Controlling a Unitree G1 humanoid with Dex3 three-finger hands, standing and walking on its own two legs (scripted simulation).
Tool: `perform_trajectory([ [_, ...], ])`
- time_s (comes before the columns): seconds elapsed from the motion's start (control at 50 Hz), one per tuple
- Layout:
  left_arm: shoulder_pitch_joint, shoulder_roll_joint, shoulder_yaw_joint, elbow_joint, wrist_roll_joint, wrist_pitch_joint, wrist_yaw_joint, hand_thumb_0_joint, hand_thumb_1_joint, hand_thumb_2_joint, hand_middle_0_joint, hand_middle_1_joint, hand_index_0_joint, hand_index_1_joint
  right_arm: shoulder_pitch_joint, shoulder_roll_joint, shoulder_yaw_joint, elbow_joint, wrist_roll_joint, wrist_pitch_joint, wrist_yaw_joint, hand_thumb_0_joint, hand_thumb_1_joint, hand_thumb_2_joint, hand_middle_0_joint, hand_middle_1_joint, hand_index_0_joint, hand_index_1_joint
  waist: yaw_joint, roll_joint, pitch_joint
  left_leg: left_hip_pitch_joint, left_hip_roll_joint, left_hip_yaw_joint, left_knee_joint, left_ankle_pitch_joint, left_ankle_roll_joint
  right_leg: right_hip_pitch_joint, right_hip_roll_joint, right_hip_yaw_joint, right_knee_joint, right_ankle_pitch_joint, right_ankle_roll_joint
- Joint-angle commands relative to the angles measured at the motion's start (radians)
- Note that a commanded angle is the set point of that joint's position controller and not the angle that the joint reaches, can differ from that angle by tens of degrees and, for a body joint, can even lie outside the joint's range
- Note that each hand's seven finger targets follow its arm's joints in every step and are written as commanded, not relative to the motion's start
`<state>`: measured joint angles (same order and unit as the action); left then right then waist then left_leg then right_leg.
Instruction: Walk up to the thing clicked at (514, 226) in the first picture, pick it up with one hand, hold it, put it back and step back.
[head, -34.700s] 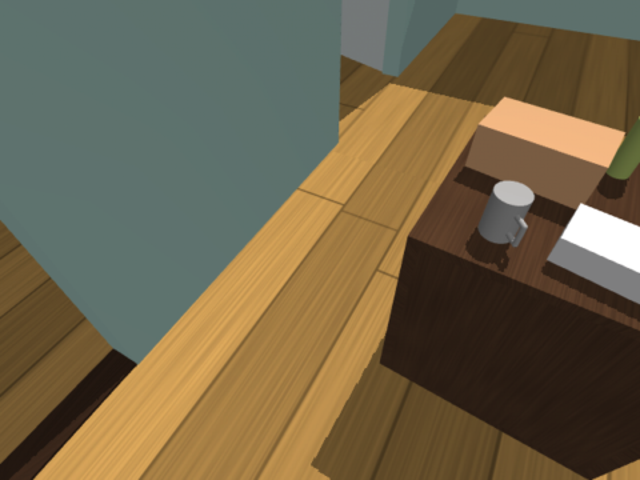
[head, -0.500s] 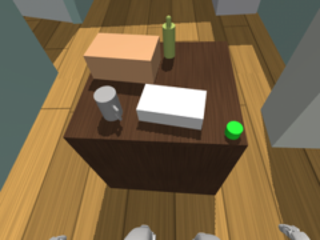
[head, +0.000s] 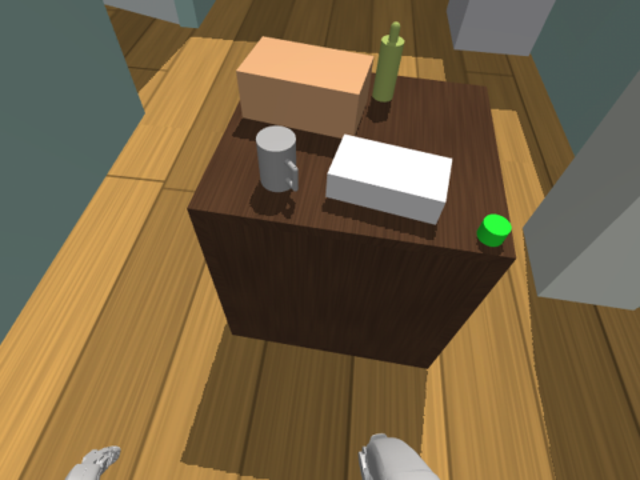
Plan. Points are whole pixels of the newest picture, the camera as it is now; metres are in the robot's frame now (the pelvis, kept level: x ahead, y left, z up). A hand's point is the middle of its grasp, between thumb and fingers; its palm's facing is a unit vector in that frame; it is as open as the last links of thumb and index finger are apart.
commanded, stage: step back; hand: left
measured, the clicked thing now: (281, 164) +0.68 +0.08 -0.07
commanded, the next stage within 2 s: none
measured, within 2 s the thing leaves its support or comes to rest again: neither
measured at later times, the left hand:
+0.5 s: hand out of the picture -0.03 +0.27 -0.13, palm faces -0.14 -0.90 -0.42, open 7.3 cm
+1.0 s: hand out of the picture -0.16 +0.29 -0.16, palm faces -0.20 -0.91 -0.36, open 7.3 cm
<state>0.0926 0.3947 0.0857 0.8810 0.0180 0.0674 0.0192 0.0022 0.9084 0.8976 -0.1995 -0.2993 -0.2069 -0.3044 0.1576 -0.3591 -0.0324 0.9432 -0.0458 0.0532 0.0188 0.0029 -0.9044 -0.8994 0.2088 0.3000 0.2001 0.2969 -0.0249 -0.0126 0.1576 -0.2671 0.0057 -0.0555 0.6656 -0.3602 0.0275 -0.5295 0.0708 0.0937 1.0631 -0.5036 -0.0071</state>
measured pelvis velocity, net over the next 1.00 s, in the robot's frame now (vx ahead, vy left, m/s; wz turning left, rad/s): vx -0.30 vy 0.04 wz -0.18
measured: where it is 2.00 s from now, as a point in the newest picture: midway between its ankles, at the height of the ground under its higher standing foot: outside the picture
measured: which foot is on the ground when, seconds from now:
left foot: down 0.00-0.34, up 0.36-0.62, down 0.64-1.00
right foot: up 0.00-0.28, down 0.30-0.66, up 0.68-1.00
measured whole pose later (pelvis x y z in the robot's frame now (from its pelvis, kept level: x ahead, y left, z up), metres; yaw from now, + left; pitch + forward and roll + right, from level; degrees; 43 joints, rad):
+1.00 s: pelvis -0.30 +0.04 +0.00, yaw -10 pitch -1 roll -1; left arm 0.16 0.41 0.08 0.84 0.03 0.07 -0.01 0.00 0.91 0.90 -0.20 -0.30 -0.21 -0.30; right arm 0.09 -0.39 -0.04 0.80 -0.04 0.02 -0.02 0.00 -0.90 -0.90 0.21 0.30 0.20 0.30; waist 0.02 -0.05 0.18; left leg -0.41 0.06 0.02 0.62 -0.20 0.00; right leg -0.29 0.02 0.10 0.83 -0.48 0.03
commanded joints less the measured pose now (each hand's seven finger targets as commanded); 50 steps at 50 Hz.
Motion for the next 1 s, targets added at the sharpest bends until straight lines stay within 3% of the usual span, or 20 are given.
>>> perform_trajectory([
  [0.0, 0.114, 0.188, 0.058, -0.057, -0.016, -0.022, 0.014, 0.000, 0.900, 0.900, -0.200, -0.300, -0.200, -0.300, -0.162, -0.262, -0.071, -0.129, -0.003, -0.030, -0.036, 0.000, -0.900, -0.900, 0.200, 0.300, 0.200, 0.300, 0.091, 0.142, -0.098, -0.012, 0.198, -0.150, -0.307, 0.368, 0.140, -0.017, 0.063, 0.086, 0.263, 0.052, -0.014],
  [0.14, 0.066, 0.159, 0.035, -0.104, -0.001, -0.052, 0.011, 0.000, 0.900, 0.900, -0.200, -0.300, -0.200, -0.300, 0.010, -0.249, -0.084, -0.127, 0.022, -0.029, -0.045, 0.000, -0.900, -0.900, 0.200, 0.300, 0.200, 0.300, -0.024, 0.195, -0.215, 0.321, 0.253, -0.146, -0.179, 0.598, 0.246, 0.015, -0.020, 0.006, -0.111, -0.019, 0.060],
  [0.22, 0.149, 0.160, 0.033, -0.069, 0.001, -0.060, 0.005, 0.000, 0.900, 0.900, -0.200, -0.300, -0.200, -0.300, -0.042, -0.268, -0.091, -0.165, 0.023, -0.016, -0.039, 0.000, -0.900, -0.900, 0.200, 0.300, 0.200, 0.300, -0.002, 0.206, -0.262, 0.247, 0.246, -0.138, -0.150, 0.484, 0.205, 0.179, -0.054, -0.063, -0.403, 0.053, 0.032],
  [0.26, 0.242, 0.157, 0.034, -0.025, 0.010, -0.066, 0.002, 0.000, 0.900, 0.900, -0.200, -0.300, -0.200, -0.300, -0.078, -0.281, -0.094, -0.177, 0.036, -0.008, -0.037, 0.000, -0.900, -0.900, 0.200, 0.300, 0.200, 0.300, 0.046, 0.174, -0.295, 0.164, 0.235, -0.110, -0.098, 0.438, 0.166, 0.327, -0.055, -0.100, -0.612, 0.235, 0.002],
  [0.28, 0.254, 0.169, 0.038, -0.020, 0.017, -0.071, 0.003, 0.000, 0.900, 0.900, -0.200, -0.300, -0.200, -0.300, -0.091, -0.259, -0.087, -0.175, 0.043, -0.004, -0.034, 0.000, -0.900, -0.900, 0.200, 0.300, 0.200, 0.300, 0.057, 0.145, -0.289, 0.096, 0.209, -0.099, -0.074, 0.359, 0.120, 0.378, -0.076, -0.063, -0.675, 0.335, -0.017],
  [0.3, 0.244, 0.235, 0.058, -0.030, 0.029, -0.074, 0.003, 0.000, 0.900, 0.900, -0.200, -0.300, -0.200, -0.300, -0.102, -0.231, -0.078, -0.192, 0.049, -0.004, -0.031, 0.000, -0.900, -0.900, 0.200, 0.300, 0.200, 0.300, 0.051, -0.011, -0.261, -0.066, 0.131, -0.055, 0.010, 0.224, 0.061, 0.404, -0.181, 0.135, -0.657, 0.367, -0.063],
  [0.32, 0.189, 0.298, 0.074, -0.057, 0.023, -0.071, -0.001, 0.000, 0.900, 0.900, -0.200, -0.300, -0.200, -0.300, -0.123, -0.187, -0.066, -0.207, 0.052, -0.007, -0.031, 0.000, -0.900, -0.900, 0.200, 0.300, 0.200, 0.300, 0.054, -0.204, -0.186, -0.228, -0.039, 0.022, 0.138, -0.074, -0.008, 0.370, -0.330, 0.345, -0.714, 0.367, -0.172],
  [0.34, 0.114, 0.374, 0.083, -0.098, 0.035, -0.070, -0.001, 0.000, 0.900, 0.900, -0.200, -0.300, -0.200, -0.300, -0.135, -0.215, -0.079, -0.194, 0.045, 0.000, -0.047, 0.000, -0.900, -0.900, 0.200, 0.300, 0.200, 0.300, 0.096, -0.306, -0.140, -0.176, -0.078, -0.048, 0.395, -0.273, -0.035, 0.172, -0.492, 0.489, -0.763, 0.430, -0.319],
  [0.36, 0.064, 0.337, 0.078, -0.118, 0.028, -0.072, 0.004, 0.000, 0.900, 0.900, -0.200, -0.300, -0.200, -0.300, -0.106, -0.245, -0.090, -0.178, 0.046, 0.002, -0.049, 0.000, -0.900, -0.900, 0.200, 0.300, 0.200, 0.300, 0.062, -0.243, -0.084, -0.141, -0.053, -0.131, 0.517, -0.258, -0.037, 0.074, -0.490, 0.464, -0.768, 0.444, -0.311],
  [0.42, -0.006, 0.226, 0.059, -0.147, 0.021, -0.069, 0.012, 0.000, 0.900, 0.900, -0.200, -0.300, -0.200, -0.300, -0.022, -0.212, -0.074, -0.132, 0.058, -0.008, -0.043, 0.000, -0.900, -0.900, 0.200, 0.300, 0.200, 0.300, 0.004, -0.121, -0.129, -0.177, -0.148, -0.119, 0.556, -0.124, -0.030, 0.206, -0.289, 0.118, -0.644, 0.649, -0.191],
  [0.54, 0.073, 0.201, 0.058, -0.162, 0.030, -0.045, 0.025, 0.000, 0.900, 0.900, -0.200, -0.300, -0.200, -0.300, 0.001, -0.181, -0.052, -0.158, 0.036, -0.039, -0.054, 0.000, -0.900, -0.900, 0.200, 0.300, 0.200, 0.300, 0.066, -0.190, -0.211, -0.207, -0.024, -0.017, 0.076, -0.159, -0.044, 0.534, -0.288, 0.097, -0.512, 0.745, -0.171],
  [0.6, 0.042, 0.212, 0.049, -0.173, 0.005, -0.019, 0.012, 0.000, 0.900, 0.900, -0.200, -0.300, -0.200, -0.300, 0.099, -0.181, -0.068, -0.113, 0.023, -0.055, -0.054, 0.000, -0.900, -0.900, 0.200, 0.300, 0.200, 0.300, 0.026, -0.170, -0.248, -0.020, -0.033, 0.064, -0.333, 0.173, -0.024, 0.492, -0.243, 0.045, -0.353, 0.746, -0.127],
  [0.62, 0.056, 0.178, 0.037, -0.185, 0.000, -0.010, 0.007, 0.000, 0.900, 0.900, -0.200, -0.300, -0.200, -0.300, 0.094, -0.218, -0.084, -0.114, 0.010, -0.059, -0.056, 0.000, -0.900, -0.900, 0.200, 0.300, 0.200, 0.300, 0.042, -0.118, -0.257, 0.088, 0.026, -0.040, -0.336, 0.325, -0.005, 0.352, -0.201, 0.045, -0.304, 0.601, -0.083],
  [0.64, 0.076, 0.135, 0.027, -0.194, -0.008, -0.007, 0.002, 0.000, 0.900, 0.900, -0.200, -0.300, -0.200, -0.300, 0.069, -0.313, -0.106, -0.124, -0.001, -0.060, -0.056, 0.000, -0.900, -0.900, 0.200, 0.300, 0.200, 0.300, 0.056, 0.112, -0.254, 0.180, 0.230, -0.318, -0.309, 0.512, 0.063, 0.125, -0.065, -0.017, -0.162, 0.272, -0.033],
  [0.66, 0.033, 0.160, 0.035, -0.196, -0.008, -0.006, 0.013, 0.000, 0.900, 0.900, -0.200, -0.300, -0.200, -0.300, 0.012, -0.395, -0.113, -0.146, 0.003, -0.055, -0.045, 0.000, -0.900, -0.900, 0.200, 0.300, 0.200, 0.300, 0.034, 0.192, -0.217, 0.076, 0.359, -0.423, -0.304, 0.573, 0.200, 0.061, 0.024, 0.012, -0.026, -0.120, -0.012],
  [0.68, -0.027, 0.191, 0.047, -0.191, 0.004, -0.005, 0.022, 0.000, 0.900, 0.900, -0.200, -0.300, -0.200, -0.300, 0.017, -0.416, -0.118, -0.150, 0.004, -0.058, -0.048, 0.000, -0.900, -0.900, 0.200, 0.300, 0.200, 0.300, -0.020, 0.234, -0.180, -0.063, 0.431, -0.532, -0.342, 0.501, 0.283, 0.109, 0.014, 0.101, 0.109, -0.172, -0.004],
  [0.74, 0.053, 0.190, 0.050, -0.146, -0.011, -0.002, 0.005, 0.000, 0.900, 0.900, -0.200, -0.300, -0.200, -0.300, -0.098, -0.279, -0.080, -0.166, -0.001, -0.064, -0.059, 0.000, -0.900, -0.900, 0.200, 0.300, 0.200, 0.300, 0.073, 0.126, -0.142, 0.015, 0.241, -0.186, -0.264, 0.574, 0.181, 0.036, 0.027, 0.136, 0.244, 0.000, -0.014],
  [0.9, 0.056, 0.168, 0.037, -0.151, 0.011, -0.025, -0.010, 0.000, 0.900, 0.900, -0.200, -0.300, -0.200, -0.300, 0.023, -0.282, -0.094, -0.177, 0.010, -0.052, -0.063, 0.000, -0.900, -0.900, 0.200, 0.300, 0.200, 0.300, -0.007, 0.179, -0.241, 0.263, 0.256, -0.154, -0.157, 0.600, 0.229, 0.061, -0.045, 0.019, -0.179, -0.013, 0.052],
  [0.94, 0.071, 0.165, 0.037, -0.136, 0.011, -0.029, -0.015, 0.000, 0.900, 0.900, -0.200, -0.300, -0.200, -0.300, 0.014, -0.299, -0.095, -0.184, 0.007, -0.041, -0.059, 0.000, -0.900, -0.900, 0.200, 0.300, 0.200, 0.300, -0.010, 0.217, -0.272, 0.223, 0.231, -0.127, -0.138, 0.569, 0.203, 0.165, -0.055, -0.048, -0.345, 0.012, 0.036],
  [0.98, 0.171, 0.158, 0.041, -0.089, 0.009, -0.031, -0.019, 0.000, 0.900, 0.900, -0.200, -0.300, -0.200, -0.300, -0.035, -0.321, -0.096, -0.198, 0.015, -0.028, -0.053, 0.000, -0.900, -0.900, 0.200, 0.300, 0.200, 0.300, 0.038, 0.245, -0.312, 0.137, 0.225, -0.116, -0.113, 0.479, 0.175, 0.309, -0.061, -0.087, -0.553, 0.152, 0.003],
])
